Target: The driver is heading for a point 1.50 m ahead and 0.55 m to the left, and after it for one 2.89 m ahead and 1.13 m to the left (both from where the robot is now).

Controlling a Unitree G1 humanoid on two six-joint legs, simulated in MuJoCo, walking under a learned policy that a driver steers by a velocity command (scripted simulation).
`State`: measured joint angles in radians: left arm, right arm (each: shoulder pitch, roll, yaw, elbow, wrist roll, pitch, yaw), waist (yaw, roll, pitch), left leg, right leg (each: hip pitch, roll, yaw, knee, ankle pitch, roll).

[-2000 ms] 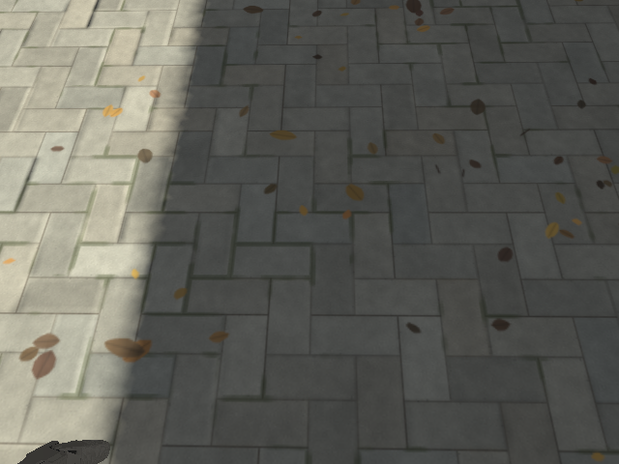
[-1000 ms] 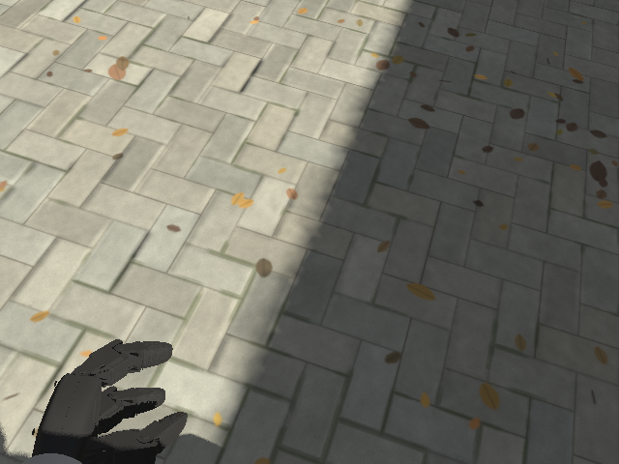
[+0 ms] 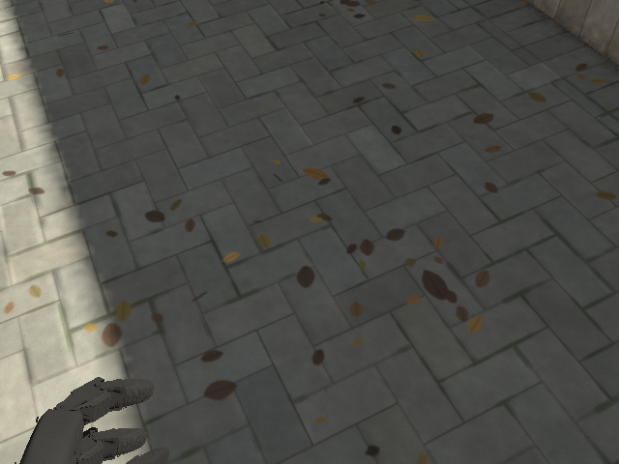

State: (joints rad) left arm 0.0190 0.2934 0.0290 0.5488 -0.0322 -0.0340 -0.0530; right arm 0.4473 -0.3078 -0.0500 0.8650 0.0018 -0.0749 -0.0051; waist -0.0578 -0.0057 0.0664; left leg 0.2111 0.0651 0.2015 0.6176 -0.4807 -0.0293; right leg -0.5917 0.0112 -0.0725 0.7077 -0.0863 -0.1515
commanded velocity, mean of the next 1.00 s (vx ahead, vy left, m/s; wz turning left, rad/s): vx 0.76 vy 0.00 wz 0.64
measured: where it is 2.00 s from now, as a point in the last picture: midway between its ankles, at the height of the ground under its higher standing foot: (240, 194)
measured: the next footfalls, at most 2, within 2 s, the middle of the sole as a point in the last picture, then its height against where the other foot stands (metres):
left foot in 0.46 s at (253, 393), level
right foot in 0.86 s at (239, 258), level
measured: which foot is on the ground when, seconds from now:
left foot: up 0.00-0.44, down 0.46-0.86, up 0.88-1.00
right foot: down 0.00-0.48, up 0.50-0.84, down 0.86-1.00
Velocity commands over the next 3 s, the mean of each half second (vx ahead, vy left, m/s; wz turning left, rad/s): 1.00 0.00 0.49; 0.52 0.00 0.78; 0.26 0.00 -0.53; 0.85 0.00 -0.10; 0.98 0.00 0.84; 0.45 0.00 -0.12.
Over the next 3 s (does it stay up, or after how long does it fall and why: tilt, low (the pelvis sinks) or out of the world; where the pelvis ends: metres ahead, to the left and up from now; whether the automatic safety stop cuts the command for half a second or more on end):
stays up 1.85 0.48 0.05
